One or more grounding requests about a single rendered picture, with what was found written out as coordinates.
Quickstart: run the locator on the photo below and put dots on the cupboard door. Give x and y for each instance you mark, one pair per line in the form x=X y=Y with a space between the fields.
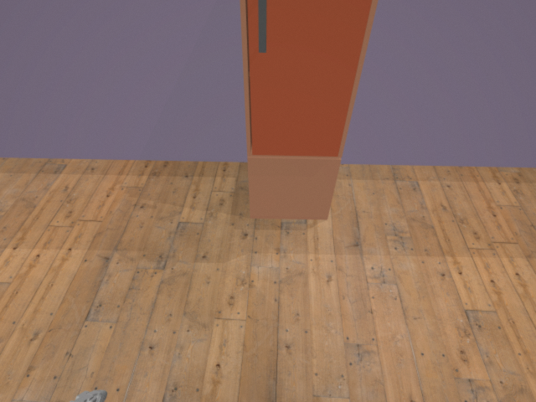
x=300 y=89

